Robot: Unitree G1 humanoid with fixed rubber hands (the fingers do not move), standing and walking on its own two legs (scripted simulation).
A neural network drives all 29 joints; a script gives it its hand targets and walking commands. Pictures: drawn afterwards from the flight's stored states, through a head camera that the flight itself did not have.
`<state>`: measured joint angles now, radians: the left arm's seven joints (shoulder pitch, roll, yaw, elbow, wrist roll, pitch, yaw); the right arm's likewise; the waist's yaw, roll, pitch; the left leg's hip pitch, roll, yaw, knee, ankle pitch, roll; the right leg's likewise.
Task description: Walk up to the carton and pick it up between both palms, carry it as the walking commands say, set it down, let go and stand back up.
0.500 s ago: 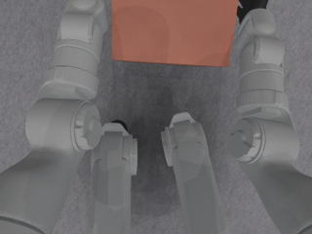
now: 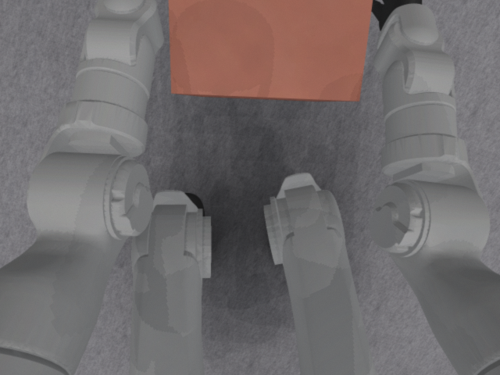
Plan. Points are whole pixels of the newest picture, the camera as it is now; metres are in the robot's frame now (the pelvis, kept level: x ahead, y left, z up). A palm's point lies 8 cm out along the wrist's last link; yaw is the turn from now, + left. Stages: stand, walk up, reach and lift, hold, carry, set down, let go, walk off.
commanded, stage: set down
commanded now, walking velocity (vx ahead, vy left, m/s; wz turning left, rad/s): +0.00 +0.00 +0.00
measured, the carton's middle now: (265, 12) +0.54 -0.07 -0.24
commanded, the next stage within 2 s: none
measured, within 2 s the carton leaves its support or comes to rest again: rests again in 0.50 s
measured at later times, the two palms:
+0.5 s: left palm out of the picture +0.56 +0.09 -0.18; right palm (386, 18) +0.51 -0.22 -0.18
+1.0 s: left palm out of the picture +0.56 +0.09 -0.19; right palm (384, 21) +0.51 -0.22 -0.19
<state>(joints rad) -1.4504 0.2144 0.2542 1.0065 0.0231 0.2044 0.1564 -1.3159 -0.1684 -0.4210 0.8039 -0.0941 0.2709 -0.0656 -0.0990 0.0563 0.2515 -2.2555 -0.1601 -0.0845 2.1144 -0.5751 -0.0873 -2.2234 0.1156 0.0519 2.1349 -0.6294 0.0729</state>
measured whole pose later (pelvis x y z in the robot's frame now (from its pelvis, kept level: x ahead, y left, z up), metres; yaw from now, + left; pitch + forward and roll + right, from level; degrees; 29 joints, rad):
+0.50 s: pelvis +0.00 +0.00 -0.01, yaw -1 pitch +38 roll -1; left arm -1.47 0.24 0.24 1.04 0.00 0.18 0.15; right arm -1.34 -0.20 -0.38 0.85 -0.07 0.24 -0.04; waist -0.10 0.06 0.34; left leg -2.24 -0.14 -0.06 2.17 -0.60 -0.07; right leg -2.21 0.09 0.04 2.18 -0.65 0.06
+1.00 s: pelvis +0.00 +0.01 -0.02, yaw -1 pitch +36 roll -1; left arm -1.50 0.25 0.25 1.07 0.00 0.18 0.12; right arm -1.37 -0.23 -0.36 0.92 -0.04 0.22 -0.03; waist -0.09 0.05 0.38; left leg -2.23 -0.12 -0.05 2.21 -0.60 -0.05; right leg -2.20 0.07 0.03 2.22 -0.64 0.05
